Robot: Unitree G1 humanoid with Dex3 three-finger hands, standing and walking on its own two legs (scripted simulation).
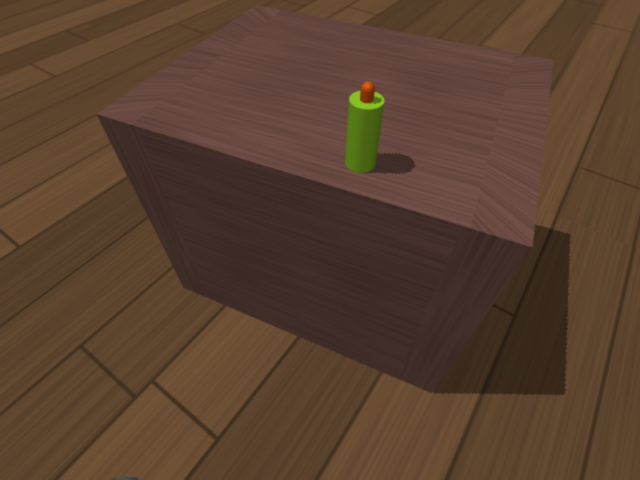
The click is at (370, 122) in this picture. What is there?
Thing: necked bottle
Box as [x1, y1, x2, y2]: [345, 82, 383, 172]
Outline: 371,82 363,83 361,86 361,90 351,94 349,97 345,164 351,170 358,172 370,170 375,163 383,107 383,98 381,95 374,91 374,86
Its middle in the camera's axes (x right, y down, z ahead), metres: +0.08 -0.20 +0.71
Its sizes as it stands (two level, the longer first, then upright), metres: 0.062 0.062 0.173
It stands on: a support 0.75 m high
